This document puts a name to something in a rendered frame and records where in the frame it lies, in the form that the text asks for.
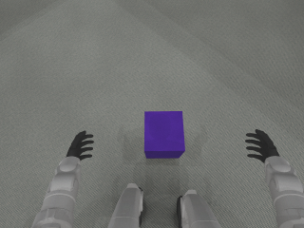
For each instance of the robot left forearm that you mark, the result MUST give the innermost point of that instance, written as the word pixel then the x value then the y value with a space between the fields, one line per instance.
pixel 60 199

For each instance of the carton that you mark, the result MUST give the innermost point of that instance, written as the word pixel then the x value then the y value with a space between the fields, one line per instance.
pixel 163 134

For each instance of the right robot hand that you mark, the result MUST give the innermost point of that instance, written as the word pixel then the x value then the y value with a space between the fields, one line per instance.
pixel 267 146

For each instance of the robot right forearm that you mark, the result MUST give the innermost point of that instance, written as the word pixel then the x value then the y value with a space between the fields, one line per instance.
pixel 287 192

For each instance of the robot left foot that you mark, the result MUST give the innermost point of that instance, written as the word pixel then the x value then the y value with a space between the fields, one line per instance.
pixel 140 217

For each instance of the robot left shin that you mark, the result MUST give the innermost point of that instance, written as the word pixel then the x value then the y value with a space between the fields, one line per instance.
pixel 133 185

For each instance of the left robot hand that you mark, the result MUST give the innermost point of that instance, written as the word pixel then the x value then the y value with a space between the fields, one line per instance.
pixel 76 149

